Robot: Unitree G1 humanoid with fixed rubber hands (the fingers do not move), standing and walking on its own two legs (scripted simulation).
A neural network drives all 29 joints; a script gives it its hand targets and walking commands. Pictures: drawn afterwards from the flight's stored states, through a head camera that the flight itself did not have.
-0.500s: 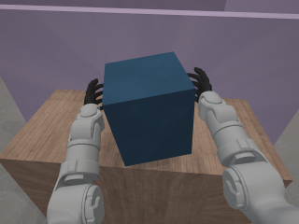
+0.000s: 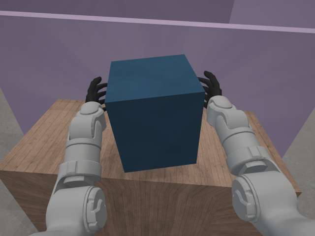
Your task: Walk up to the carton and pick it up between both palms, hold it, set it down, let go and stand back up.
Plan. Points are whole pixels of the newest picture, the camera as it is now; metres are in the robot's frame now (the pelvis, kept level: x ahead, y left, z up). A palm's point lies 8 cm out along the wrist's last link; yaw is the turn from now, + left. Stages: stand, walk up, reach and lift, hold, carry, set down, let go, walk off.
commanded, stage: reach and lift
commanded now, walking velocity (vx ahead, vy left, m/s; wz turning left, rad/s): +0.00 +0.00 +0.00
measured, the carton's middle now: (154, 113) +0.43 +0.05 +0.15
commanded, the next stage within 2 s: hold in 0.74 s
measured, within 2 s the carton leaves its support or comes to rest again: neither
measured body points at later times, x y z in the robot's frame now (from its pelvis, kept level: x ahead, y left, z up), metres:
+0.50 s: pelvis +0.00 +0.00 +0.00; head -0.06 +0.02 +0.44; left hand +0.39 +0.20 +0.22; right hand +0.42 -0.10 +0.25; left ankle +0.06 +0.13 -0.75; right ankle +0.02 -0.12 -0.75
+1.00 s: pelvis +0.00 +0.00 +0.00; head -0.08 +0.02 +0.44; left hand +0.38 +0.20 +0.24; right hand +0.40 -0.10 +0.27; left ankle +0.06 +0.13 -0.75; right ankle +0.02 -0.12 -0.75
